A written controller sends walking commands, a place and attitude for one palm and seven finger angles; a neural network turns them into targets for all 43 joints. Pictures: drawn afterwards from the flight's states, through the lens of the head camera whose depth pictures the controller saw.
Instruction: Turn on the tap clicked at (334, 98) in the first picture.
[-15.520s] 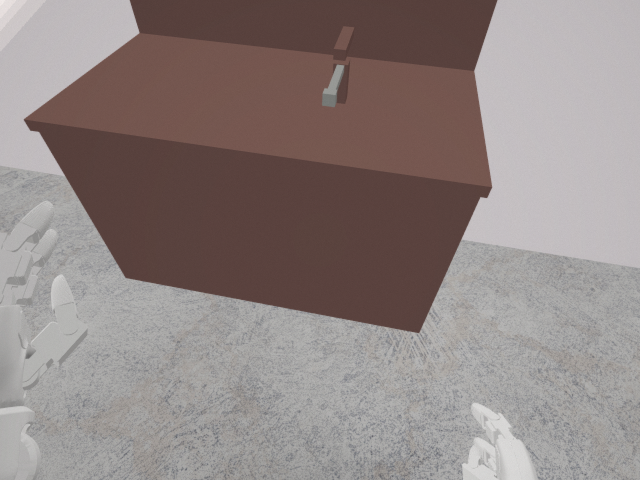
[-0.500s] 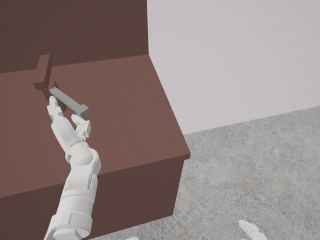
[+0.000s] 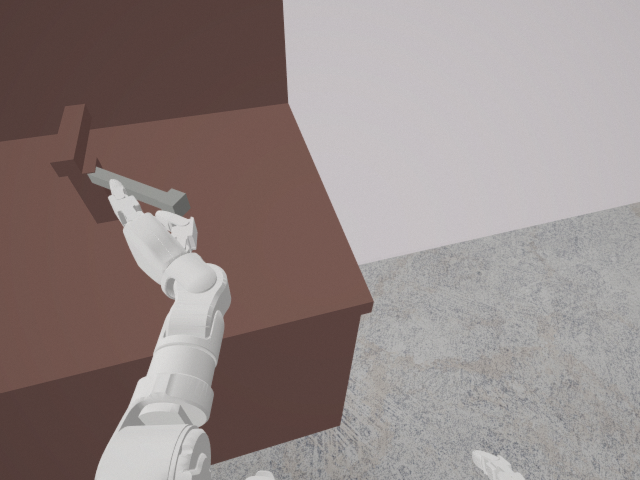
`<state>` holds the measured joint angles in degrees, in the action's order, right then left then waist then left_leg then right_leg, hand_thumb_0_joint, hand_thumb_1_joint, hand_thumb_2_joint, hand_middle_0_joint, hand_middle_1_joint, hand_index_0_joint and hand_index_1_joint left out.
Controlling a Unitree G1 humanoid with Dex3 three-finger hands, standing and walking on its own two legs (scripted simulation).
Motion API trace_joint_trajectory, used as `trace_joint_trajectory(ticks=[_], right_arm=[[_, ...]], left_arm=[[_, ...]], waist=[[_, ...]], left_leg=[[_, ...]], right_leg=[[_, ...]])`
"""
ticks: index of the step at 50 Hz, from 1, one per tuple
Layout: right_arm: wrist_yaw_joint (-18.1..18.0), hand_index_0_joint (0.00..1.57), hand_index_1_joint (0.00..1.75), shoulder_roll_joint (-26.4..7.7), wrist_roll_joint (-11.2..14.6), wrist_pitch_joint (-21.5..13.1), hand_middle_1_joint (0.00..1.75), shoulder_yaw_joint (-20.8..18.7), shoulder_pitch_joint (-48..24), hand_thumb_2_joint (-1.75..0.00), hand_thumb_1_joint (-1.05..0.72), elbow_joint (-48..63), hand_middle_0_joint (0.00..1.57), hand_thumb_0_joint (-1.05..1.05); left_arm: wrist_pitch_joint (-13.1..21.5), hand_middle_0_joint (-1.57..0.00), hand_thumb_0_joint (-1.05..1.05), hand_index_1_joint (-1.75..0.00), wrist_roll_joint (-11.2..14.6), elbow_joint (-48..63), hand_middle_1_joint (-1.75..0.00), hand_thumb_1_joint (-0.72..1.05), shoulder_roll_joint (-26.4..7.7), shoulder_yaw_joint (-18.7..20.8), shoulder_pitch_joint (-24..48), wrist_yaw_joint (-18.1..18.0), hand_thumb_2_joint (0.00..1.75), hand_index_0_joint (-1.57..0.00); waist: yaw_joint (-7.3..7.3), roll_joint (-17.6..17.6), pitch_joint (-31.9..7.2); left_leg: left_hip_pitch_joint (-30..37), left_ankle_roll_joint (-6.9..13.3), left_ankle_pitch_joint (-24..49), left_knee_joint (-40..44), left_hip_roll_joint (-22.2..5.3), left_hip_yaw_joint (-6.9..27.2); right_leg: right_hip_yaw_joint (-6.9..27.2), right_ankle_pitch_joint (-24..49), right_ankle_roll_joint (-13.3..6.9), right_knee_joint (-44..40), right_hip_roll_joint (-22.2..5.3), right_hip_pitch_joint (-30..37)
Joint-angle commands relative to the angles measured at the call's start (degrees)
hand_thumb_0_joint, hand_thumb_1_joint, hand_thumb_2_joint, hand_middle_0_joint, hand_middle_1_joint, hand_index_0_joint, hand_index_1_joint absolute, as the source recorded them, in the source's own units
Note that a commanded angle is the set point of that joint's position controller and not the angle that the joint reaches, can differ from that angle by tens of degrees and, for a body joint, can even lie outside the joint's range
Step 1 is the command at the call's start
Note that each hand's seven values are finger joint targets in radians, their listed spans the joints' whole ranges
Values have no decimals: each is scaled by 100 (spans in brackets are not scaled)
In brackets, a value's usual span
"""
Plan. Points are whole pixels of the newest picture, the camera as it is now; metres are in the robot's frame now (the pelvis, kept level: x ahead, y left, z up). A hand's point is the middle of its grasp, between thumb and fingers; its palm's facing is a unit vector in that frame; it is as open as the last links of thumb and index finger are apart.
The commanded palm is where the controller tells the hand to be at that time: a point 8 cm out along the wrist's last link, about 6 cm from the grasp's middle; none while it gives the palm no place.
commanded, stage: push the lever round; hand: left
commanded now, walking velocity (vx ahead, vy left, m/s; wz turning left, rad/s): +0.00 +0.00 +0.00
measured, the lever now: (174, 204) +0.45 +0.22 +0.10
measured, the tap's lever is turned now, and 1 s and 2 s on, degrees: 50 80 82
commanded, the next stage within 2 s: lift the hand up off the lever in 0.96 s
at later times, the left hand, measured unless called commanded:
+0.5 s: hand (218, 202) +0.46 +0.16 +0.09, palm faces +0.79 -0.60 -0.10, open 7.7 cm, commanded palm +0.41 +0.17 +0.10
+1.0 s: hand (226, 184) +0.50 +0.16 +0.09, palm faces +0.80 -0.59 -0.12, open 8.0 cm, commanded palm +0.44 +0.17 +0.10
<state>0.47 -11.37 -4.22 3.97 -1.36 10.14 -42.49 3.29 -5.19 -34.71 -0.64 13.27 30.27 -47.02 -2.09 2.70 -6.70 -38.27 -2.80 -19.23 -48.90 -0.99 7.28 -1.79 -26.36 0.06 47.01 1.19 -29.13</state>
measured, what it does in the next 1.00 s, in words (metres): stands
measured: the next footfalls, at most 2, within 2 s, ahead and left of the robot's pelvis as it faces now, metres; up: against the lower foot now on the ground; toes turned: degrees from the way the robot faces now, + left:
none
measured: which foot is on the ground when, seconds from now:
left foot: down 0.00-1.00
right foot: down 0.00-1.00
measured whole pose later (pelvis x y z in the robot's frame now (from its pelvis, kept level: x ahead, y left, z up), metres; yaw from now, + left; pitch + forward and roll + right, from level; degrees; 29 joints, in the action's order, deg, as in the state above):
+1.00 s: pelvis +0.01 -0.01 -0.01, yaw +0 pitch +16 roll -2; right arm 4.7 -12.0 -8.0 2.2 -3.1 15.2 -45.3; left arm 4.5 -10.2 -55.3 -3.2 23.4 51.3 -56.3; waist -6.4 3.1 -9.0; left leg -46.7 -3.4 -20.8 -51.6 -1.2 7.6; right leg -2.1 -28.2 -0.5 50.2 1.5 -37.7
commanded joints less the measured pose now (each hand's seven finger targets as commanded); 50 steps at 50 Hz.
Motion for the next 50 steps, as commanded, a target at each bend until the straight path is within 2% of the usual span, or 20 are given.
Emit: trace_joint_trajectory(ticks=[1, 4, 5, 7, 9, 10, 13, 14, 15, 19, 20, 21, 24, 25, 27, 30, 38, 44, 49, 50], right_arm=[[-13, 20, 30, -698, -13, -191, 30, -254, -316, -90, -90, 696, 20, 0], [2, 20, 30, -738, -55, -194, 30, -291, -258, -90, -90, 576, 20, 0], [41, 20, 30, -703, -55, -210, 30, -274, -274, -90, -90, 645, 20, 0], [55, 20, 30, -706, -74, -225, 30, -290, -235, -90, -90, 592, 20, 0], [55, 20, 30, -731, -94, -201, 30, -294, -216, -90, -90, 483, 20, 0], [85, 20, 30, -700, -90, -212, 30, -280, -223, -90, -90, 522, 20, 0], [108, 20, 30, -702, -142, -267, 30, -291, -180, -90, -90, 452, 20, 0], [99, 20, 30, -735, -168, -255, 30, -307, -134, -90, -90, 351, 20, 0], [134, 20, 30, -708, -169, -268, 30, -291, -123, -90, -90, 395, 20, 0], [186, 20, 30, -739, -249, -282, 30, -329, 37, -90, -90, 290, 20, 0], [222, 20, 30, -708, -253, -286, 30, -321, 47, -90, -90, 362, 20, 0], [233, 20, 30, -710, -261, -290, 30, -325, 89, -90, -90, 350, 20, 0], [239, 20, 30, -758, -289, -280, 30, -346, 203, -90, -90, 264, 20, 0], [269, 20, 30, -732, -283, -292, 30, -334, 216, -90, -90, 336, 20, 0], [281, 20, 30, -746, -299, -297, 30, -355, 304, -90, -90, 337, 20, 0], [314, 20, 30, -739, -299, -275, 30, -371, 387, -90, -90, 338, 20, 0], [340, 20, 30, -766, -317, -350, 30, -379, 511, -90, -90, 235, 20, 0], [331, 20, 30, -829, -346, -321, 30, -397, 700, -90, -90, 118, 20, 0], [381, 20, 30, -841, -362, -297, 30, -423, 845, -90, -90, 145, 20, 0], [402, 20, 30, -820, -355, -293, 30, -413, 852, -90, -90, 176, 20, 0]], left_arm=[[320, -15, 0, -15, -259, 1143, -15, 90, -454, -265, 2559, -141, 90, -15], [332, -15, 0, -15, -316, 948, -15, 90, -609, -44, 2632, -280, 90, -15], [335, -15, 0, -15, -295, 1016, -15, 90, -318, -299, 2715, -290, 90, -15], [328, -15, 0, -15, -306, 834, -15, 90, -448, -144, 2861, -366, 90, -15], [290, -15, 0, -15, -367, 652, -15, 90, -583, 16, 2968, -438, 90, -15], [299, -15, 0, -15, -377, 656, -15, 90, -303, -246, 3206, -450, 90, -15], [308, -15, 0, -15, -401, 416, -15, 90, -349, -126, 3516, -579, 90, -15], [292, -15, 0, -15, -439, 243, -15, 90, -567, 121, 3515, -637, 90, -15], [318, -15, 0, -15, -447, 289, -15, 90, -328, -102, 3770, -651, 90, -15], [309, -15, 0, -15, -538, -65, -15, 90, -602, 312, 3860, -812, 90, -15], [308, -15, 0, -15, -513, -31, -15, 90, -412, 171, 3904, -813, 90, -15], [288, -15, 0, -15, -521, -133, -15, 90, -503, 275, 3905, -836, 90, -15], [243, -15, 0, -15, -575, -438, -15, 90, -729, 548, 4001, -906, 90, -15], [254, -15, 0, -15, -544, -357, -15, 90, -542, 408, 4066, -910, 90, -15], [269, -15, 0, -15, -564, -334, -15, 90, -750, 591, 4055, -931, 90, -15], [239, -15, 0, -15, -624, -403, -15, 90, -569, 439, 3976, -889, 90, -15], [305, -15, 0, -15, -634, -580, -15, 90, -626, 446, 4452, -916, 90, -15], [329, -15, 0, -15, -711, -1037, -15, 90, -1098, 882, 4583, -950, 90, -15], [392, -15, 0, -15, -709, -1057, -15, 90, -1045, 864, 4646, -924, 90, -15], [396, -15, 0, -15, -688, -1038, -15, 90, -866, 709, 4665, -905, 90, -15]], waist=[[-151, -181, -1736], [-143, -190, -1730], [-182, -147, -1792], [-187, -290, -1821], [-186, -131, -1718], [-287, -141, -1714], [-311, -207, -1867], [-286, -209, -1835], [-367, -132, -1922], [-316, -176, -2126], [-349, -123, -2225], [-343, -206, -2261], [-382, -389, -2131], [-390, -303, -2198], [-367, -361, -2342], [-423, -274, -2243], [-533, -242, -2142], [-535, -218, -2205], [-585, -181, -2381], [-627, -162, -2383]], left_leg=[[1475, 276, 1233, 414, 103, -521], [1462, 263, 1227, 403, 88, -489], [1482, 269, 1252, 395, 100, -509], [1381, 276, 1206, 343, 106, -516], [1330, 252, 1128, 367, 101, -494], [1373, 257, 1118, 358, 101, -488], [1315, 272, 1085, 280, 107, -501], [1259, 251, 1028, 292, 103, -463], [1309, 251, 1064, 273, 109, -457], [1250, 242, 1271, 167, 103, -452], [1277, 259, 1337, 126, 118, -483], [1220, 262, 1350, 100, 112, -489], [1065, 271, 1360, 95, 99, -475], [1087, 283, 1353, 101, 120, -502], [1074, 299, 1468, 45, 117, -554], [1158, 285, 1610, 63, 91, -526], [1082, 318, 1378, 71, 111, -549], [970, 324, 1407, 47, 118, -538], [1091, 317, 1714, -27, 90, -530], [1144, 327, 1764, -37, 93, -537]], right_leg=[[-267, 1770, -221, -779, 5, 49], [-271, 1707, -232, -782, 26, -17], [-293, 1733, -223, -744, 16, -30], [-290, 1723, -214, -746, 15, -33], [-289, 1616, -234, -742, 21, -125], [-320, 1595, -224, -711, 5, -210], [-315, 1556, -211, -677, 7, -298], [-314, 1481, -215, -662, 24, -341], [-332, 1505, -209, -610, 3, -396], [-349, 1668, -217, -528, 17, -404], [-343, 1740, -201, -521, 3, -403], [-343, 1774, -196, -512, -4, -387], [-349, 1856, -176, -522, -3, -380], [-348, 1839, -166, -521, -3, -394], [-322, 2068, -151, -524, -15, -264], [-352, 2126, -162, -497, 1, -350], [-325, 1957, -140, -575, 17, -461], [-309, 2006, -130, -535, 12, -488], [-333, 2298, -123, -459, 27, -489], [-336, 2329, -113, -466, 29, -514]])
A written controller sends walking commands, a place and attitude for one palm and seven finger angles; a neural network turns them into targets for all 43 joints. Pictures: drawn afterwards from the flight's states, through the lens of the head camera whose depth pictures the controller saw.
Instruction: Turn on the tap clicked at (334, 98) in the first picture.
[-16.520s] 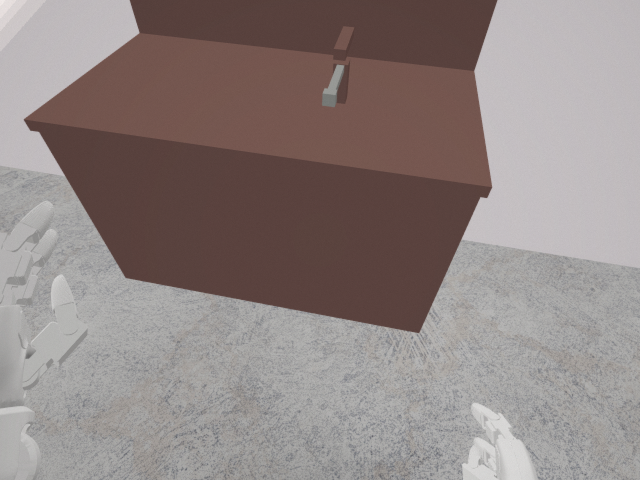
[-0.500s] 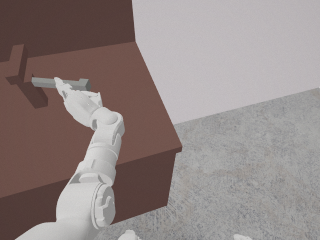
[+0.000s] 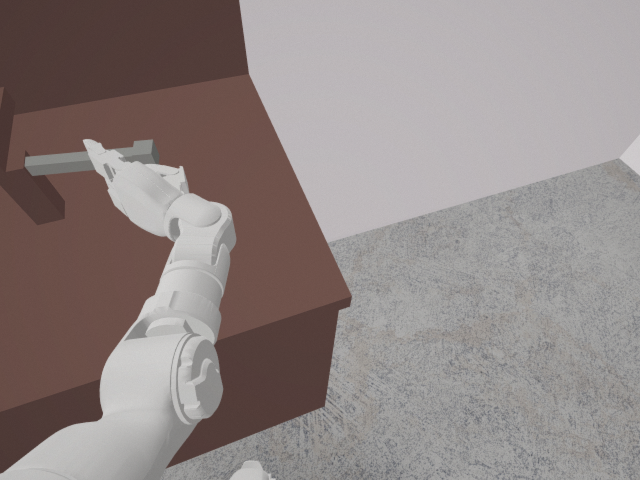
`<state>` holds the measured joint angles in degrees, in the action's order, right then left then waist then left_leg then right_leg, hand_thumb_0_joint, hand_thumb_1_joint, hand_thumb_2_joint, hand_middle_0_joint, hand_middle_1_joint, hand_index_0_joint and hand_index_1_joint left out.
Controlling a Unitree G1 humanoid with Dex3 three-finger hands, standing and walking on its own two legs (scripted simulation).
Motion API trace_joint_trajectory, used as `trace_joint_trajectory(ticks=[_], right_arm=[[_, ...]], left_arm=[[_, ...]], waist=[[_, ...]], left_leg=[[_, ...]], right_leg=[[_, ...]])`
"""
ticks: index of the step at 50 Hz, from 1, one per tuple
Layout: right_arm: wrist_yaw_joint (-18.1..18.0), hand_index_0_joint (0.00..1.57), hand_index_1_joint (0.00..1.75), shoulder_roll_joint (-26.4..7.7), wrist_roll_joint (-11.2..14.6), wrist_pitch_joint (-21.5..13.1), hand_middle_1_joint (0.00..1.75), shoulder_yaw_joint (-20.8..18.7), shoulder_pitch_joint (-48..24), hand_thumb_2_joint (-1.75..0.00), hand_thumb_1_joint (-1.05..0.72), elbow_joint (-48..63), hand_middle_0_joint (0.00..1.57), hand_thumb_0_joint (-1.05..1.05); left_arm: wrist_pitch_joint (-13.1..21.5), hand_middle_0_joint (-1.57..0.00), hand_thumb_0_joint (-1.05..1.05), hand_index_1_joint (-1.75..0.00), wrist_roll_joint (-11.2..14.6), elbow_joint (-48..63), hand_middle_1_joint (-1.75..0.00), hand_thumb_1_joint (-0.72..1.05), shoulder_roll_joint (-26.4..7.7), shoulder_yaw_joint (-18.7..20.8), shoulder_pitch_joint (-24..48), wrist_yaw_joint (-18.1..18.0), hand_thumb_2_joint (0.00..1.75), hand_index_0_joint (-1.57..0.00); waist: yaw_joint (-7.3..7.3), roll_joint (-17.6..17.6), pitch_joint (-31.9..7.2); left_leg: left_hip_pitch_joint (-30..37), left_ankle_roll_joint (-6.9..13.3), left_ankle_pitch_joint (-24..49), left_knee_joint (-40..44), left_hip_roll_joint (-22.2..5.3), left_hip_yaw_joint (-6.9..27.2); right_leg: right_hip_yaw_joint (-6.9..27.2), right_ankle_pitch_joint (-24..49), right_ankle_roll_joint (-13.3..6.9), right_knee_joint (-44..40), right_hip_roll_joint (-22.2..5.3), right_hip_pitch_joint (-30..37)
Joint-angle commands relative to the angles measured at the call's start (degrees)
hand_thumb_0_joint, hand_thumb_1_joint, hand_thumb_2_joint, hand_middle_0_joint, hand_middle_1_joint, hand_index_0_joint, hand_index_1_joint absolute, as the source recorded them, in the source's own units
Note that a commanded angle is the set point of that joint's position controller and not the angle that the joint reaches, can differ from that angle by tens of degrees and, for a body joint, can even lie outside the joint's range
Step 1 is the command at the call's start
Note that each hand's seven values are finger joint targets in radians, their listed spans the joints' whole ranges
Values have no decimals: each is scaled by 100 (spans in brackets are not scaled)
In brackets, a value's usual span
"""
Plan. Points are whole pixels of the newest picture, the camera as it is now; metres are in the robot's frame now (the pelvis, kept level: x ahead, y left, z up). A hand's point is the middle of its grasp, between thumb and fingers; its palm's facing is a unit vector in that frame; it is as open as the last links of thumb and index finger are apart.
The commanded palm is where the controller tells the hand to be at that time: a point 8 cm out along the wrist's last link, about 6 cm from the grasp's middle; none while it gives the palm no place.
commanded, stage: lift the hand up off the lever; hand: left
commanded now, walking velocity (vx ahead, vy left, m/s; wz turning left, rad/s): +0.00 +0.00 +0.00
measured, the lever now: (146, 155) +0.52 +0.21 +0.11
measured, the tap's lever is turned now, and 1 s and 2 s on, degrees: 80 82 82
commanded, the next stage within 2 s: none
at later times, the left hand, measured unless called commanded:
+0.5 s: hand (166, 174) +0.47 +0.18 +0.12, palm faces +0.81 -0.58 -0.09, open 7.8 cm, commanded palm +0.42 +0.18 +0.12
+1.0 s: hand (151, 170) +0.46 +0.19 +0.14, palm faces +0.80 -0.59 -0.09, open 7.8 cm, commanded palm +0.41 +0.19 +0.14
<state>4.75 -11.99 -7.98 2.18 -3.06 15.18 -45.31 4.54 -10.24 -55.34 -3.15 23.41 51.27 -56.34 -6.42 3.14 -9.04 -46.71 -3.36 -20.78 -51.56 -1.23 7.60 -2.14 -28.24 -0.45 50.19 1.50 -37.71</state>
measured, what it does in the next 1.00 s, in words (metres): stands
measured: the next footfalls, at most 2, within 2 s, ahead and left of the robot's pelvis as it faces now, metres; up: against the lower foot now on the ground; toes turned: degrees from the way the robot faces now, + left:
none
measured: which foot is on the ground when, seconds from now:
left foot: down 0.00-1.00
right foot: down 0.00-1.00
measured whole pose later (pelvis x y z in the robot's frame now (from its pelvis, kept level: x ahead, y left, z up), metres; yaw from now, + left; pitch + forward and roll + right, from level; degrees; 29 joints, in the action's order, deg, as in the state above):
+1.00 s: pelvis +0.00 +0.01 +0.01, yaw +1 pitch +11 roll -2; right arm 4.0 -11.4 -6.6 2.8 -2.5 13.4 -44.7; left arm -2.1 -7.9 -45.9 -1.6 21.2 46.2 -53.6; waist -4.5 2.7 -8.0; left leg -39.1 -2.9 -19.1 -47.0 -1.1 7.5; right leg -2.3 -26.0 -0.1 44.4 1.2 -29.5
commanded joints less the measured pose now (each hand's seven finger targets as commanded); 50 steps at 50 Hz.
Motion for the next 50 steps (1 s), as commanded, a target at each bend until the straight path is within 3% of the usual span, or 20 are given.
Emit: trace_joint_trajectory(ticks=[1, 5, 9, 12, 16, 20, 23, 25, 27, 30, 33, 34, 38, 39, 40, 42, 43, 44, 50], right_arm=[[-15, 20, 30, -767, 15, -110, 30, -253, 387, -90, -90, 459, 20, 0], [10, 20, 30, -784, 22, -93, 30, -264, 422, -90, -90, 462, 20, 0], [17, 20, 30, -796, 13, -86, 30, -283, 463, -90, -90, 504, 20, 0], [33, 20, 30, -767, 49, -69, 30, -278, 437, -90, -90, 623, 20, 0], [29, 20, 30, -757, 77, -105, 30, -269, 365, -90, -90, 596, 20, 0], [26, 20, 30, -736, 78, -164, 30, -263, 252, -90, -90, 576, 20, 0], [8, 20, 30, -732, 93, -149, 30, -264, 188, -90, -90, 581, 20, 0], [-9, 20, 30, -739, 117, -130, 30, -238, 145, -90, -90, 563, 20, 0], [-26, 20, 30, -737, 116, -132, 30, -237, 119, -90, -90, 602, 20, 0], [-24, 20, 30, -707, 133, -108, 30, -226, 46, -90, -90, 616, 20, 0], [-48, 20, 30, -714, 139, -91, 30, -205, -30, -90, -90, 635, 20, 0], [-73, 20, 30, -740, 132, -74, 30, -218, -32, -90, -90, 595, 20, 0], [-94, 20, 30, -698, 157, -72, 30, -197, -118, -90, -90, 639, 20, 0], [-116, 20, 30, -722, 149, -68, 30, -208, -130, -90, -90, 589, 20, 0], [-110, 20, 30, -701, 161, -82, 30, -179, -157, -90, -90, 618, 20, 0], [-122, 20, 30, -700, 161, -105, 30, -181, -166, -90, -90, 598, 20, 0], [-129, 20, 30, -693, 163, -107, 30, -191, -168, -90, -90, 625, 20, 0], [-156, 20, 30, -729, 148, -97, 30, -201, -156, -90, -90, 574, 20, 0], [-146, 20, 30, -703, 178, -105, 30, -176, -196, -90, -90, 603, 20, 0]], left_arm=[[289, -15, 0, -15, -191, 1070, -15, 90, -676, -255, 2576, 26, 90, -15], [267, -15, 0, -15, -182, 1121, -15, 90, -691, -246, 2626, 31, 90, -15], [215, -15, 0, -15, -148, 1394, -15, 90, -911, -28, 2291, 56, 90, -15], [140, -15, 0, -15, -117, 1706, -15, 90, -870, -81, 1966, 114, 90, -15], [60, -15, 0, -15, -108, 1917, -15, 90, -704, -287, 2113, 157, 90, -15], [72, -15, 0, -15, -109, 2245, -15, 90, -635, -411, 2162, 159, 90, -15], [-45, -15, 0, -15, -103, 2138, -15, 90, -518, -541, 2027, 205, 90, -15], [-110, -15, 0, -15, -70, 2123, -15, 90, -500, -561, 2117, 223, 90, -15], [-139, -15, 0, -15, -12, 2189, -15, 90, -562, -482, 2076, 220, 90, -15], [-201, -15, 0, -15, -25, 2181, -15, 90, -392, -629, 1970, 238, 90, -15], [-271, -15, 0, -15, -12, 2147, -15, 90, -472, -570, 2022, 218, 90, -15], [-285, -15, 0, -15, -29, 2143, -15, 90, -636, -411, 2007, 210, 90, -15], [-311, -15, 0, -15, -37, 2195, -15, 90, -499, -594, 2126, 235, 90, -15], [-321, -15, 0, -15, -65, 2138, -15, 90, -622, -479, 2108, 229, 90, -15], [-305, -15, 0, -15, -41, 2214, -15, 90, -483, -634, 2279, 238, 90, -15], [-294, -15, 0, -15, -20, 2187, -15, 90, -532, -601, 2358, 244, 90, -15], [-303, -15, 0, -15, -1, 2201, -15, 90, -516, -598, 2258, 252, 90, -15], [-329, -15, 0, -15, -23, 2106, -15, 90, -732, -395, 2150, 233, 90, -15], [-407, -15, 0, -15, -4, 2207, -15, 90, -549, -606, 2300, 259, 90, -15]], waist=[[-183, -209, -2234], [-201, -166, -2194], [-59, -186, -2370], [-4, -242, -2386], [-71, -292, -2054], [-27, -37, -2079], [-34, -183, -2020], [-44, -94, -1906], [13, -230, -2048], [35, -175, -1921], [29, -289, -1843], [66, -227, -1844], [20, -369, -1792], [37, -260, -1699], [0, -260, -1712], [-5, -279, -1740], [47, -246, -1849], [71, -243, -1830], [36, -60, -1755]], left_leg=[[2008, 375, 1979, 217, 107, -571], [2051, 372, 2019, 257, 100, -550], [2136, 372, 2269, 277, 120, -601], [2162, 378, 2396, 318, 120, -667], [2236, 383, 2259, 416, 95, -629], [2457, 361, 2282, 457, 92, -605], [2399, 353, 2235, 482, 101, -621], [2470, 342, 2207, 553, 101, -592], [2466, 354, 2213, 552, 122, -612], [2508, 333, 2236, 602, 120, -585], [2395, 362, 2090, 622, 143, -635], [2414, 349, 2067, 645, 145, -612], [2400, 367, 1952, 670, 135, -623], [2417, 356, 1889, 706, 132, -593], [2431, 364, 1847, 730, 141, -594], [2447, 373, 1799, 721, 139, -604], [2439, 365, 1805, 725, 159, -619], [2435, 362, 1771, 742, 158, -597], [2531, 336, 1772, 828, 132, -576]], right_leg=[[-306, 2568, -63, -764, -4, 369], [-310, 2576, -63, -786, 8, 383], [-303, 2959, -64, -813, 25, 714], [-306, 3227, -47, -855, 11, 971], [-324, 3017, -51, -963, 28, 876], [-330, 2887, -84, -988, 40, 838], [-337, 2888, -86, -1004, 28, 902], [-346, 2782, -98, -1046, 21, 851], [-337, 2874, -90, -1057, 25, 994], [-358, 2812, -105, -1079, 25, 963], [-332, 2832, -87, -1148, 4, 1051], [-323, 2770, -97, -1157, 6, 1050], [-333, 2687, -85, -1201, -4, 1047], [-324, 2562, -100, -1231, 7, 984], [-323, 2513, -90, -1234, -3, 962], [-314, 2483, -90, -1264, -4, 974], [-304, 2497, -93, -1248, 3, 1041], [-303, 2441, -98, -1268, 11, 1037], [-330, 2316, -115, -1295, 13, 975]])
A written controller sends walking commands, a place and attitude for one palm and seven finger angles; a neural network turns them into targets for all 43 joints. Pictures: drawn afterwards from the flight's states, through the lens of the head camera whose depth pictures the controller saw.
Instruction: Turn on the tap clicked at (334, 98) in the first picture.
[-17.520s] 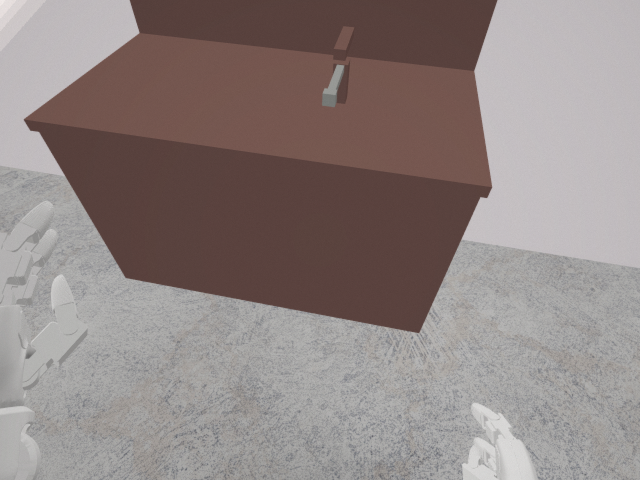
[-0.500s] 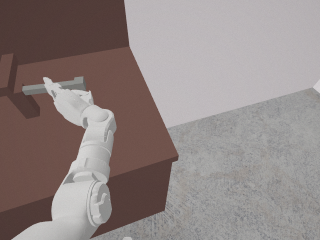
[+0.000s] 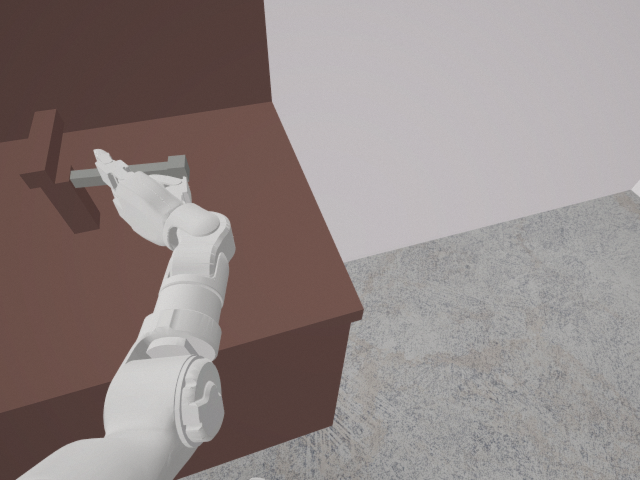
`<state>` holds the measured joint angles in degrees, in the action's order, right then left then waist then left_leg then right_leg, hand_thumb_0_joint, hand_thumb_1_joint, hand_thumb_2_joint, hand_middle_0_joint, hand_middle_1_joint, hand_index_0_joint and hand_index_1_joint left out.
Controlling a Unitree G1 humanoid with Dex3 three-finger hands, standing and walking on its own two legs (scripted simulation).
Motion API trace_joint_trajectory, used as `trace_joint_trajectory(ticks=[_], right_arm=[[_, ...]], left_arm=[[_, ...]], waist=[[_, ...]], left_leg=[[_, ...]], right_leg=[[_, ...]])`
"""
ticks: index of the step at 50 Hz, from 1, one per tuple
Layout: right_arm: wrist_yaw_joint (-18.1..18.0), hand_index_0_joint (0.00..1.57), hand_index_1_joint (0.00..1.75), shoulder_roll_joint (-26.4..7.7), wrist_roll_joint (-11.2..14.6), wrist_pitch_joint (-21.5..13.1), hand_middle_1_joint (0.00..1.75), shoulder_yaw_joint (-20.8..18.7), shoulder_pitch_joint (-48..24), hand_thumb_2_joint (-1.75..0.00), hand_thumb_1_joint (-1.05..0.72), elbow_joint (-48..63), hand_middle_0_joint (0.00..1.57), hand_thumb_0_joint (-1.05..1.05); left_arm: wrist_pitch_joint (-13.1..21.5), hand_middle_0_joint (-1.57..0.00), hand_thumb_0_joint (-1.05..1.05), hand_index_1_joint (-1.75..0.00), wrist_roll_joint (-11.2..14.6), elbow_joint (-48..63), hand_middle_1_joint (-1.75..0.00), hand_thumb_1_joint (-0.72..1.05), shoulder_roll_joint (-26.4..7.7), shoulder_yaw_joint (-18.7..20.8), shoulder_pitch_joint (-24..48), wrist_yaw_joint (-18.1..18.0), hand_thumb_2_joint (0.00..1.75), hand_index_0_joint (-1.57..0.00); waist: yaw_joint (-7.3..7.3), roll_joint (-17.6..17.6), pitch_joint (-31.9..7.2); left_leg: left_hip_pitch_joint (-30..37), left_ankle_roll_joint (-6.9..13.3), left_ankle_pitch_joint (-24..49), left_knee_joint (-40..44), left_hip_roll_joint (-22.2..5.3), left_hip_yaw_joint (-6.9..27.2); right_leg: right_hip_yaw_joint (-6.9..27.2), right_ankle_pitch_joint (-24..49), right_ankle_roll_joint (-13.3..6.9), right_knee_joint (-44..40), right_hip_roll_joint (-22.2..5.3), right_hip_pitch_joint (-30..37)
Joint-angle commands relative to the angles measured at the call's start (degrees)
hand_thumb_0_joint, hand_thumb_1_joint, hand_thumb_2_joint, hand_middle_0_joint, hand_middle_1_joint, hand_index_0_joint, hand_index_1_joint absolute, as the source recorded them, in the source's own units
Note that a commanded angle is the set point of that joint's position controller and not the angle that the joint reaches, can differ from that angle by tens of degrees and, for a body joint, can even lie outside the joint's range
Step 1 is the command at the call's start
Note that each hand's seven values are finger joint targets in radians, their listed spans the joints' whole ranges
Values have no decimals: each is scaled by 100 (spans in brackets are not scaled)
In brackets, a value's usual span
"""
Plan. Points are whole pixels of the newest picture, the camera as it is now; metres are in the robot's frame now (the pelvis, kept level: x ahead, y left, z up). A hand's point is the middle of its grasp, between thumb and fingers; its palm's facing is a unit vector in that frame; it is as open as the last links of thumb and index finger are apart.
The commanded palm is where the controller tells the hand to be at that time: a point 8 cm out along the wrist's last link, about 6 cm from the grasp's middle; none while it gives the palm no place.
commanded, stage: lift the hand up off the lever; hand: left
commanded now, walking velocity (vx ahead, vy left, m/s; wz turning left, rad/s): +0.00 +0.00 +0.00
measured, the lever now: (178, 169) +0.53 +0.20 +0.10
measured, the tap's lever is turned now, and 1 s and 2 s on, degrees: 82 82 82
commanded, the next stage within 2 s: draw the hand back beside the body in 1.46 s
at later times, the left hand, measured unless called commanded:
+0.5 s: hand (191, 177) +0.45 +0.16 +0.14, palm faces +0.80 -0.60 -0.09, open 7.8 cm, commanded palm +0.40 +0.17 +0.15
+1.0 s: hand (187, 166) +0.45 +0.16 +0.16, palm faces +0.79 -0.61 -0.08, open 7.8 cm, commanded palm +0.39 +0.17 +0.17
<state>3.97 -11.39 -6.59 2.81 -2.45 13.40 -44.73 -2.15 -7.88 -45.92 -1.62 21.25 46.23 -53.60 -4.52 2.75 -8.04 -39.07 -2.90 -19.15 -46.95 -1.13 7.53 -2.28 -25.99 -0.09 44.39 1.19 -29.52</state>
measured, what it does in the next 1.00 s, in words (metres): stands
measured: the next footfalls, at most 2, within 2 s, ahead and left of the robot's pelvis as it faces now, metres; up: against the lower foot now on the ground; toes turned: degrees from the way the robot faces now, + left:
none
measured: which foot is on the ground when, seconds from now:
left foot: down 0.00-1.00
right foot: down 0.00-1.00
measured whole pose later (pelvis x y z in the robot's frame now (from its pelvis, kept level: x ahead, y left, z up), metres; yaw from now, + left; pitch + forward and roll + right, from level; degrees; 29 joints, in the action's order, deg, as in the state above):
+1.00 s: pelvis +0.00 -0.01 +0.01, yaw +0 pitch +8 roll -1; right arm 2.7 -11.5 -5.4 2.5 -2.2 10.9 -44.8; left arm -11.0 -6.2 -37.3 1.0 17.7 44.7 -52.9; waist -2.2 3.0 -7.0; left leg -31.7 -3.3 -17.2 -41.2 -1.3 7.2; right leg -2.2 -24.4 -0.7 39.7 1.0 -22.8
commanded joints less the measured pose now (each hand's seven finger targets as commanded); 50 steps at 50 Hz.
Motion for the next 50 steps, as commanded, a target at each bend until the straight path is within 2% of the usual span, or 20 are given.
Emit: trace_joint_trajectory(ticks=[1, 4, 7, 9, 12, 14, 18, 19, 21, 24, 27, 30, 34, 35, 38, 39, 44, 45, 49, 50], right_arm=[[-54, 20, 30, -750, 35, -194, 30, -224, -17, -90, -90, 538, 20, 0], [-74, 20, 30, -797, 27, -204, 30, -262, -15, -90, -90, 496, 20, 0], [-21, 20, 30, -753, 37, -250, 30, -245, -51, -90, -90, 518, 20, 0], [-44, 20, 30, -801, 23, -234, 30, -256, -41, -90, -90, 464, 20, 0], [-27, 20, 30, -760, 25, -251, 30, -234, -64, -90, -90, 490, 20, 0], [-44, 20, 30, -775, -5, -248, 30, -266, -73, -90, -90, 493, 20, 0], [-32, 20, 30, -732, 6, -242, 30, -243, -84, -90, -90, 580, 20, 0], [-63, 20, 30, -768, 11, -220, 30, -261, -76, -90, -90, 552, 20, 0], [-63, 20, 30, -729, 47, -223, 30, -218, -144, -90, -90, 603, 20, 0], [-112, 20, 30, -759, 62, -236, 30, -243, -217, -90, -90, 579, 20, 0], [-105, 20, 30, -718, 91, -296, 30, -190, -292, -90, -90, 552, 20, 0], [-116, 20, 30, -703, 104, -309, 30, -193, -342, -90, -90, 552, 20, 0], [-146, 20, 30, -736, 114, -244, 30, -220, -365, -90, -90, 552, 20, 0], [-134, 20, 30, -704, 132, -238, 30, -174, -405, -90, -90, 608, 20, 0], [-168, 20, 30, -697, 141, -227, 30, -185, -482, -90, -90, 603, 20, 0], [-189, 20, 30, -735, 123, -217, 30, -197, -460, -90, -90, 576, 20, 0], [-211, 20, 30, -706, 118, -215, 30, -200, -503, -90, -90, 593, 20, 0], [-195, 20, 30, -665, 134, -223, 30, -183, -528, -90, -90, 641, 20, 0], [-214, 20, 30, -711, 163, -204, 30, -199, -560, -90, -90, 642, 20, 0], [-198, 20, 30, -683, 183, -218, 30, -156, -591, -90, -90, 673, 20, 0]], left_arm=[[263, -15, 0, -15, -230, 1307, -15, 90, -553, -530, 2952, -12, 90, -15], [205, -15, 0, -15, -211, 1287, -15, 90, -719, -355, 2772, -35, 90, -15], [149, -15, 0, -15, -202, 1348, -15, 90, -408, -624, 2873, -56, 90, -15], [58, -15, 0, -15, -199, 1192, -15, 90, -679, -336, 2731, -108, 90, -15], [29, -15, 0, -15, -208, 1328, -15, 90, -534, -466, 3054, -153, 90, -15], [6, -15, 0, -15, -248, 1400, -15, 90, -810, -196, 2775, -203, 90, -15], [-69, -15, 0, -15, -258, 1563, -15, 90, -652, -344, 2738, -190, 90, -15], [-109, -15, 0, -15, -257, 1455, -15, 90, -892, -125, 2522, -181, 90, -15], [-153, -15, 0, -15, -212, 1597, -15, 90, -602, -404, 2719, -123, 90, -15], [-207, -15, 0, -15, -174, 1646, -15, 90, -753, -305, 2580, -81, 90, -15], [-235, -15, 0, -15, -176, 1664, -15, 90, -453, -643, 2919, -49, 90, -15], [-251, -15, 0, -15, -157, 1827, -15, 90, -387, -729, 2916, -31, 90, -15], [-400, -15, 0, -15, -90, 1708, -15, 90, -578, -515, 2477, -10, 90, -15], [-408, -15, 0, -15, -51, 1880, -15, 90, -352, -719, 2674, 7, 90, -15], [-481, -15, 0, -15, -42, 1801, -15, 90, -430, -646, 2677, -6, 90, -15], [-467, -15, 0, -15, -77, 1914, -15, 90, -692, -443, 2732, -30, 90, -15], [-504, -15, 0, -15, -121, 2060, -15, 90, -716, -458, 2691, -10, 90, -15], [-526, -15, 0, -15, -114, 2085, -15, 90, -470, -658, 2667, 22, 90, -15], [-655, -15, 0, -15, -27, 2093, -15, 90, -544, -581, 2397, 87, 90, -15], [-690, -15, 0, -15, 17, 2098, -15, 90, -302, -788, 2481, 114, 90, -15]], waist=[[-178, -59, -1834], [-108, -101, -1922], [-120, -83, -1911], [-51, -146, -1821], [-101, -213, -1894], [29, -105, -1992], [-1, -343, -2036], [66, -412, -1958], [-10, -390, -1832], [18, -478, -1733], [-67, -375, -1594], [-32, -129, -1703], [105, -293, -1768], [44, -244, -1728], [54, -479, -1633], [113, -385, -1692], [141, -366, -1771], [124, -351, -1738], [190, -424, -1689], [140, -468, -1599]], left_leg=[[1816, 295, 1621, 355, 124, -558], [1854, 268, 1636, 398, 118, -531], [1942, 250, 1681, 423, 103, -523], [1832, 241, 1583, 484, 117, -511], [1886, 252, 1628, 489, 107, -529], [1901, 242, 1716, 481, 123, -558], [1838, 276, 1827, 457, 119, -644], [1795, 271, 1786, 515, 123, -613], [1820, 295, 1748, 548, 117, -662], [1809, 311, 1601, 600, 125, -658], [1903, 321, 1479, 636, 126, -650], [2053, 288, 1582, 662, 134, -633], [2012, 275, 1684, 701, 164, -638], [2065, 292, 1752, 702, 168, -663], [1988, 308, 1672, 719, 168, -694], [2034, 300, 1695, 745, 172, -670], [2095, 297, 1821, 745, 168, -696], [2125, 289, 1887, 762, 156, -697], [2186, 286, 1939, 815, 160, -687], [2195, 295, 1930, 846, 163, -689]], right_leg=[[-322, 2089, -150, -726, 55, 115], [-325, 2053, -162, -734, 77, 174], [-358, 2006, -173, -723, 85, 128], [-354, 1947, -175, -761, 96, 186], [-363, 1987, -169, -755, 75, 203], [-338, 2067, -178, -768, 87, 303], [-337, 2353, -148, -767, 53, 499], [-340, 2315, -159, -800, 66, 561], [-328, 2349, -139, -861, 34, 566], [-305, 2235, -131, -968, 44, 619], [-308, 2039, -132, -1024, 36, 457], [-307, 2069, -163, -1006, 35, 493], [-306, 2256, -172, -1025, 36, 740], [-306, 2362, -158, -1027, 6, 727], [-299, 2359, -135, -1086, -9, 778], [-287, 2358, -150, -1086, 8, 813], [-279, 2502, -152, -1082, -2, 916], [-299, 2545, -158, -1062, -12, 905], [-309, 2606, -160, -1131, 1, 1023], [-320, 2603, -149, -1152, -14, 997]])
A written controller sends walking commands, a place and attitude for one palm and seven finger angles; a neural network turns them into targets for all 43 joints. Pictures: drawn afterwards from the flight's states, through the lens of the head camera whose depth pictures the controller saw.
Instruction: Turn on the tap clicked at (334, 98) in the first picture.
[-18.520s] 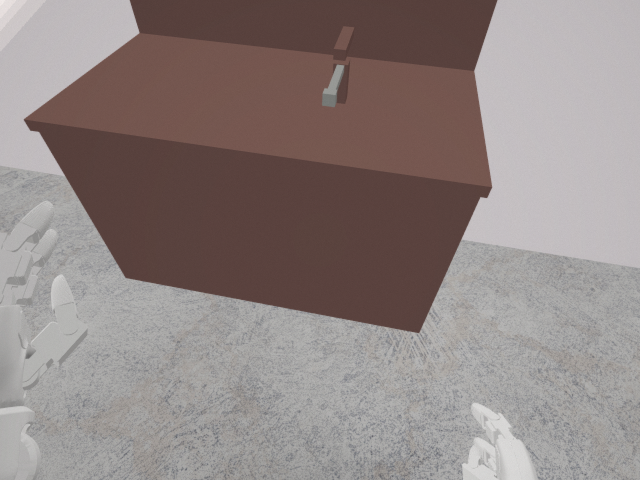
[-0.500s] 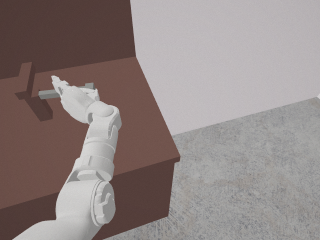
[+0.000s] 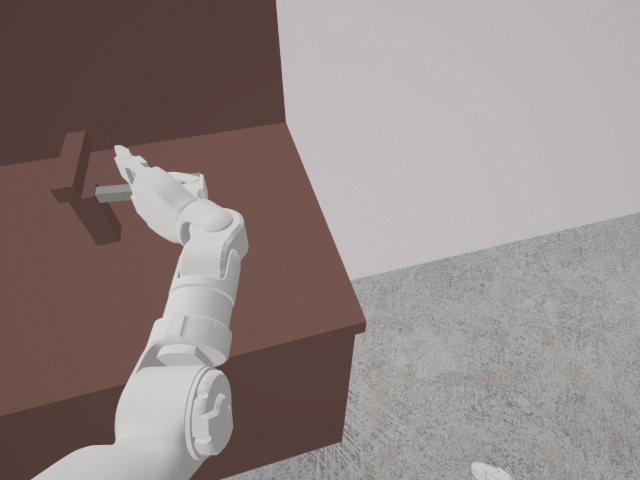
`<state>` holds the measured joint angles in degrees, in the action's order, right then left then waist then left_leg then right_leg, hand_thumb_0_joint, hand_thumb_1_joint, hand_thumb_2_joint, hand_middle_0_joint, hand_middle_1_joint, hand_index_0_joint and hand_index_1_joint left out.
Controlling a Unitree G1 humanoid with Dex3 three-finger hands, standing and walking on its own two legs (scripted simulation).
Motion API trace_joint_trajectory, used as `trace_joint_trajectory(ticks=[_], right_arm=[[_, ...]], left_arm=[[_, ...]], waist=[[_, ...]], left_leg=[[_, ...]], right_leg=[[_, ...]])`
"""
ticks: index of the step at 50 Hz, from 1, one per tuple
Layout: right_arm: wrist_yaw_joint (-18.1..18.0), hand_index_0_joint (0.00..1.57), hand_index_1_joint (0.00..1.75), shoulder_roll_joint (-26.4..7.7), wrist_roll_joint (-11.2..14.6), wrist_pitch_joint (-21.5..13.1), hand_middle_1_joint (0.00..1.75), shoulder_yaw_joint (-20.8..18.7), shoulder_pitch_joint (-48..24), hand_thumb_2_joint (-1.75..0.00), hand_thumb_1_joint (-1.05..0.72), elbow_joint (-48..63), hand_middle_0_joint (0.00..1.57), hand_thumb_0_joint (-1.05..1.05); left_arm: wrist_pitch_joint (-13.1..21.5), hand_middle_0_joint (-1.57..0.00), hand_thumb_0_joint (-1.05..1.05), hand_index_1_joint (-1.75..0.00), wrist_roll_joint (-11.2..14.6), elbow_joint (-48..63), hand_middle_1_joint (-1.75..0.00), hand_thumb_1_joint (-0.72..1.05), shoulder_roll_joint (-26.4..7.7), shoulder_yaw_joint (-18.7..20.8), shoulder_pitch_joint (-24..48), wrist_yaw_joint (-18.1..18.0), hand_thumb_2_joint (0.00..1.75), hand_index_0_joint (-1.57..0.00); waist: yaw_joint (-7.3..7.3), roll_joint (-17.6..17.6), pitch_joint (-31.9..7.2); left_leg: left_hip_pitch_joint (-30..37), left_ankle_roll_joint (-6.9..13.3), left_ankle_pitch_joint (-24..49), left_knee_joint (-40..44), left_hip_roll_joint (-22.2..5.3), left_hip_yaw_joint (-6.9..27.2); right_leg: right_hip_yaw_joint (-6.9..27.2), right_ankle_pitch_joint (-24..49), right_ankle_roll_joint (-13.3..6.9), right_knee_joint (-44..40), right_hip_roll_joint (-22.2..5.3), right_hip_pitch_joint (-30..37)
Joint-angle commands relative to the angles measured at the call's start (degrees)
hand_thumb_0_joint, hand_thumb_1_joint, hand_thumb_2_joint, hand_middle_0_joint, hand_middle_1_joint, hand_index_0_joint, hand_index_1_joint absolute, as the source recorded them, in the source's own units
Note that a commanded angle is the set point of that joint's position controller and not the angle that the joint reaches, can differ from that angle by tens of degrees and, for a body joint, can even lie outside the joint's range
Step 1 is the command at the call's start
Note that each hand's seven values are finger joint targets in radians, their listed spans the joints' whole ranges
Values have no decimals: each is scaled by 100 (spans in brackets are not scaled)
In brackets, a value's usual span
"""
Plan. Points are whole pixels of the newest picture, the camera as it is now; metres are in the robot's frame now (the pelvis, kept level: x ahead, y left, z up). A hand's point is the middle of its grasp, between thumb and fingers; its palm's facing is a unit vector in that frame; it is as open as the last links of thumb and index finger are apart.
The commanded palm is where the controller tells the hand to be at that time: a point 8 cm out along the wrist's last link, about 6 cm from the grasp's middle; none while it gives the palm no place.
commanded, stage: lift the hand up off the lever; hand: left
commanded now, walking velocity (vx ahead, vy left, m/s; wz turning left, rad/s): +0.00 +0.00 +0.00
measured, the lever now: (194, 185) +0.52 +0.21 +0.08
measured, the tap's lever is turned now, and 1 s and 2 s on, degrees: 82 82 82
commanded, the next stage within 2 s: draw the hand back beside the body in 0.46 s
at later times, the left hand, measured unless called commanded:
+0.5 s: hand (194, 182) +0.44 +0.17 +0.16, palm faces +0.78 -0.63 -0.09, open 7.8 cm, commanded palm +0.39 +0.18 +0.17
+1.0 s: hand (156, 242) +0.34 +0.19 +0.16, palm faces +0.25 -0.94 -0.23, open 7.7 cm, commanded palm +0.31 +0.22 +0.18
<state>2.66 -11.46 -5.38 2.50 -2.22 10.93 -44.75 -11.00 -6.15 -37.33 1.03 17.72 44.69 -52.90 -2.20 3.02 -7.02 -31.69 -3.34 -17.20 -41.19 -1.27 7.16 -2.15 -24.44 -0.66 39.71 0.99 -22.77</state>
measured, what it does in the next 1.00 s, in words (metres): stands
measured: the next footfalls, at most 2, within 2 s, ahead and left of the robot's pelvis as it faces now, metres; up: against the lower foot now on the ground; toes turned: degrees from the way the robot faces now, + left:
none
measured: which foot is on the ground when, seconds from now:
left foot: down 0.00-1.00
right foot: down 0.00-1.00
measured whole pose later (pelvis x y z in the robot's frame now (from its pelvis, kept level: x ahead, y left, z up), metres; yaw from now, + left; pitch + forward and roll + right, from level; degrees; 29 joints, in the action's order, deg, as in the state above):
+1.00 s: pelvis +0.01 +0.01 +0.02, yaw -3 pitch -2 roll +0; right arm -2.6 -14.0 0.6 1.2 -1.1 13.8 -37.4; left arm -0.1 3.1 -2.6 -16.0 6.7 4.7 -9.8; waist 0.8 3.0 0.0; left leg -13.2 -2.2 -14.5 -30.0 -2.1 2.9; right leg 1.7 -19.8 0.1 27.8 0.7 -5.5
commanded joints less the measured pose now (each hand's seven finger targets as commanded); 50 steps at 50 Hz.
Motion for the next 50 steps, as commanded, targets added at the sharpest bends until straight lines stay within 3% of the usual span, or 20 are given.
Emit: trace_joint_trajectory(ticks=[1, 4, 11, 14, 16, 19, 21, 24, 28, 29, 30, 31, 33, 34, 36, 38, 39, 40, 44, 50], right_arm=[[-70, 20, 30, -677, 71, -198, 30, -181, -353, -90, -90, 670, 20, 0], [-106, 20, 30, -707, 66, -176, 30, -196, -391, -90, -90, 628, 20, 0], [-60, 20, 30, -632, 92, -202, 30, -190, -463, -90, -90, 750, 20, 0], [-120, 20, 30, -682, 116, -151, 30, -181, -540, -90, -90, 681, 20, 0], [-120, 20, 30, -646, 145, -186, 30, -133, -642, -90, -90, 671, 20, 0], [-139, 20, 30, -665, 108, -215, 30, -152, -629, -90, -90, 600, 20, 0], [-104, 20, 30, -604, 104, -255, 30, -137, -647, -90, -90, 645, 20, 0], [-136, 20, 30, -661, 98, -220, 30, -152, -589, -90, -90, 560, 20, 0], [-128, 20, 30, -618, 93, -244, 30, -141, -603, -90, -90, 613, 20, 0], [-248, 20, 30, -799, 109, -15, 30, -200, -317, -90, -90, 594, 20, 0], [-336, 20, 30, -782, 236, 40, 30, -222, -273, -90, -90, 853, 20, 0], [-417, 20, 30, -741, 307, 99, 30, -190, -302, -90, -90, 980, 20, 0], [-524, 20, 30, -702, 412, 197, 30, -125, -281, -90, -90, 1157, 20, 0], [-573, 20, 30, -742, 450, 272, 30, -109, -238, -90, -90, 1166, 20, 0], [-651, 20, 30, -666, 576, 302, 30, -11, -568, -90, -90, 1482, 20, 0], [-667, 20, 30, -622, 615, 269, 30, 48, -813, -90, -90, 1613, 20, 0], [-581, 20, 30, -681, 558, 206, 30, -38, -371, -90, -90, 1415, 20, 0], [-556, 20, 30, -668, 597, 136, 30, -17, -468, -90, -90, 1601, 20, 0], [-562, 20, 30, -720, 615, -248, 30, -28, -663, -90, -90, 1746, 20, 0], [-584, 20, 30, -734, 606, -592, 30, 16, -670, -90, -90, 1646, 20, 0]], left_arm=[[180, -15, 0, -15, -135, 1284, -15, 90, -631, -373, 2696, 44, 90, -15], [144, -15, 0, -15, -143, 1416, -15, 90, -884, -203, 2738, 47, 90, -15], [7, -15, 0, -15, -80, 1876, -15, 90, -573, -451, 2314, 109, 90, -15], [-115, -15, 0, -15, -27, 1717, -15, 90, -813, -260, 2197, 143, 90, -15], [-145, -15, 0, -15, -29, 1663, -15, 90, -560, -485, 2520, 149, 90, -15], [-97, -15, 0, -15, -111, 1679, -15, 90, -759, -362, 2677, 110, 90, -15], [-62, -15, 0, -15, -134, 1782, -15, 90, -488, -603, 2725, 107, 90, -15], [-100, -15, 0, -15, -122, 1394, -15, 90, -693, -418, 2698, 98, 90, -15], [-59, -15, 0, -15, -107, 1371, -15, 90, -482, -538, 2828, 72, 90, -15], [-38, -15, 0, -15, -399, 1702, -15, 90, -564, -1406, 2342, 1022, 90, -15], [50, -15, 0, -16, -242, 2021, -16, 90, -964, -1018, 2247, 1453, 90, -15], [131, -15, 0, -16, -174, 2368, -16, 90, -1108, -1076, 2082, 1832, 90, -15], [246, -16, 0, -16, 157, 2492, -16, 90, -1227, -1039, 1246, 2593, 90, -16], [274, -16, 0, -17, 364, 2370, -17, 90, -1579, -650, 648, 2912, 90, -16], [247, -16, 0, -17, 774, 2910, -17, 90, -1713, -297, -54, 3101, 90, -16], [142, -16, 0, -18, 824, 3489, -18, 90, -1730, -257, -384, 2936, 90, -16], [447, -16, 0, -18, 765, 3085, -18, 90, -2597, -299, -1314, 3506, 90, -16], [736, -16, 0, -19, 867, 3623, -19, 90, -2595, -354, -1237, 3786, 90, -16], [1420, -17, 0, -20, 886, 4997, -20, 90, -2639, -769, -1245, 4256, 90, -17], [1746, -17, 0, -22, 872, 5032, -22, 90, -2264, -1224, -1927, 4433, 90, -17]], waist=[[-79, -516, -1713], [-21, -431, -1759], [91, -457, -1928], [94, -602, -1678], [16, -583, -1430], [31, -451, -1541], [30, -295, -1678], [-3, -508, -1593], [4, -410, -1685], [-217, -775, -1756], [-78, -590, -2016], [3, -456, -2096], [107, -630, -1856], [222, -705, -1702], [483, -720, -1499], [537, -673, -1128], [316, -619, -782], [383, -297, -783], [242, 114, -511], [187, -29, -142]], left_leg=[[1474, 346, 1734, 273, 175, -664], [1523, 337, 1788, 305, 187, -656], [1753, 308, 2263, 312, 165, -698], [1652, 325, 2012, 429, 187, -682], [1621, 344, 1812, 472, 183, -694], [1732, 329, 1807, 486, 180, -676], [1796, 314, 1912, 428, 178, -681], [1665, 316, 1726, 461, 190, -644], [1682, 312, 1752, 442, 199, -666], [1873, 386, 1830, 479, 194, -766], [1998, 452, 2009, 505, 201, -837], [2122, 470, 2121, 550, 212, -848], [2158, 491, 2184, 640, 196, -841], [2123, 478, 2136, 748, 175, -810], [2039, 485, 1989, 908, 177, -889], [2040, 485, 1880, 983, 160, -935], [2227, 484, 1631, 1122, 46, -896], [2330, 515, 1627, 1219, 96, -954], [2854, 520, 1581, 1308, 108, -893], [3079, 536, 1148, 1473, 113, -793]], right_leg=[[-332, 2458, -85, -699, 3, 338], [-314, 2511, -101, -714, 10, 434], [-361, 2963, -101, -695, -1, 681], [-350, 2766, -88, -823, -6, 717], [-342, 2517, -78, -892, -29, 532], [-331, 2385, -102, -898, -2, 496], [-331, 2438, -106, -834, -9, 446], [-327, 2264, -93, -871, 0, 417], [-325, 2291, -102, -822, -4, 398], [-180, 2656, -117, -699, 32, 536], [-119, 2985, -136, -740, 19, 779], [-58, 3225, -127, -733, 21, 983], [-40, 3488, -104, -796, 49, 1182], [-58, 3497, -113, -874, 66, 1340], [-30, 3517, -46, -1056, 36, 1676], [-50, 3290, -16, -1190, 34, 1643], [-14, 3171, 3, -1327, -23, 1447], [15, 3123, -21, -1388, -20, 1549], [45, 2842, -38, -1632, 26, 1215], [20, 2178, -43, -1774, 37, 1021]])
